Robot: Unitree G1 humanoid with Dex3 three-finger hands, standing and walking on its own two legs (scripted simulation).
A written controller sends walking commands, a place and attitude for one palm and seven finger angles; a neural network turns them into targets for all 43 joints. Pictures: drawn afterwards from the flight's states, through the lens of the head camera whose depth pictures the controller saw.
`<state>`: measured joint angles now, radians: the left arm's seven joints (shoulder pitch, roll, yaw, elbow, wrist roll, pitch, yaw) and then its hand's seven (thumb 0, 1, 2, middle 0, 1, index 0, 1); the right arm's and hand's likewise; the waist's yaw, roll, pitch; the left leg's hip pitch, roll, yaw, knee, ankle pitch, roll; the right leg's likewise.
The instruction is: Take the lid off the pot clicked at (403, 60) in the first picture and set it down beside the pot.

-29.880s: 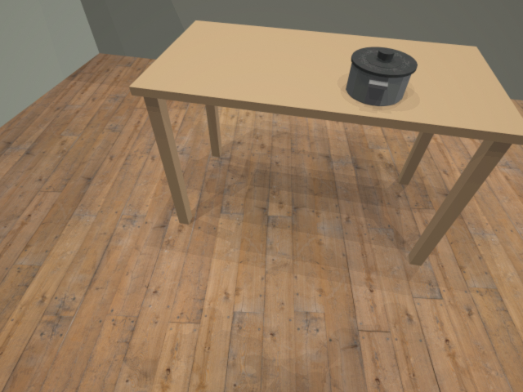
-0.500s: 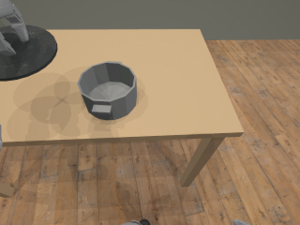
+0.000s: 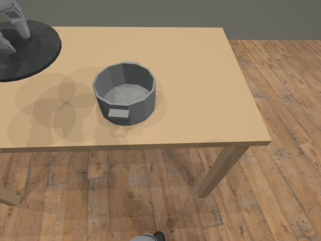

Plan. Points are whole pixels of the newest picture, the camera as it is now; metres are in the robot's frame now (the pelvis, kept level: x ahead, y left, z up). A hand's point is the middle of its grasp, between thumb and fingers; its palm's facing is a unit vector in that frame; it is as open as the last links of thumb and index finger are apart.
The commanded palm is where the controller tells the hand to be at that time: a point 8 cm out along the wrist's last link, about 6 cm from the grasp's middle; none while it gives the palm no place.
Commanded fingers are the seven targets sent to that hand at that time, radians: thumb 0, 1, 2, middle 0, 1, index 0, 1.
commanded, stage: lower the lid onto the table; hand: left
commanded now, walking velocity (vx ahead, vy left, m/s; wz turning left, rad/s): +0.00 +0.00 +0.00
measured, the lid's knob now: (8, 39) +0.48 +0.34 +0.23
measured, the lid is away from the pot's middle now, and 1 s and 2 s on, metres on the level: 0.23 0.21 0.21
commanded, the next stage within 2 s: none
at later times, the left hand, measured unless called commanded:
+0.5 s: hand (15, 50) +0.46 +0.32 +0.21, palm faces -0.30 -0.13 -0.94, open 7.3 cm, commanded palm +0.49 +0.31 +0.29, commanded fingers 0.00 0.73 0.87 -0.84 -1.07 -0.86 -1.08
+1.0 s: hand (24, 63) +0.45 +0.32 +0.18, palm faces -0.33 -0.14 -0.93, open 7.3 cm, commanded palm +0.49 +0.31 +0.25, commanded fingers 0.00 0.73 0.87 -0.84 -1.07 -0.86 -1.08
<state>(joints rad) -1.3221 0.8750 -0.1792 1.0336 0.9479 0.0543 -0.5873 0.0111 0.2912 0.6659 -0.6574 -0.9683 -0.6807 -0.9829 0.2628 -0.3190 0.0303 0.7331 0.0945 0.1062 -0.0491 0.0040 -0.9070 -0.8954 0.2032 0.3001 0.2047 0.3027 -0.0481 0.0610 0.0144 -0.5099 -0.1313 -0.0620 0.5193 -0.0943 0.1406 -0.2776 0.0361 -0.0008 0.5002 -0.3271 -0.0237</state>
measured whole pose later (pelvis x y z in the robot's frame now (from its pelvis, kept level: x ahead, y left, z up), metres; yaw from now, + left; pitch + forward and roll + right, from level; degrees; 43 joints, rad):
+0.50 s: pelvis -0.01 +0.02 -0.01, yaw -1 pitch +7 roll -5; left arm -1.34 0.79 -0.21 1.14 0.97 0.09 -0.53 0.01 0.29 0.67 -0.66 -0.97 -0.68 -0.98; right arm 0.31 -0.30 0.03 0.74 0.07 0.05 -0.05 0.00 -0.91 -0.90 0.20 0.30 0.21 0.30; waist -0.06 0.06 -0.02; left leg -0.58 -0.14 -0.04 0.59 -0.12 0.14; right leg -0.36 0.02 0.01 0.60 -0.37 -0.03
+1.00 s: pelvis -0.01 +0.01 -0.01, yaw -1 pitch +8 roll -5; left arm -1.28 0.78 -0.18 1.16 0.98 0.07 -0.50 0.01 0.29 0.66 -0.65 -0.97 -0.68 -0.98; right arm 0.33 -0.30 0.03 0.73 0.06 0.02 -0.06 0.00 -0.91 -0.90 0.21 0.30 0.21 0.30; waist -0.07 0.05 -0.04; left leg -0.62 -0.13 -0.04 0.64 -0.14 0.13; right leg -0.40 0.04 0.01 0.64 -0.38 -0.03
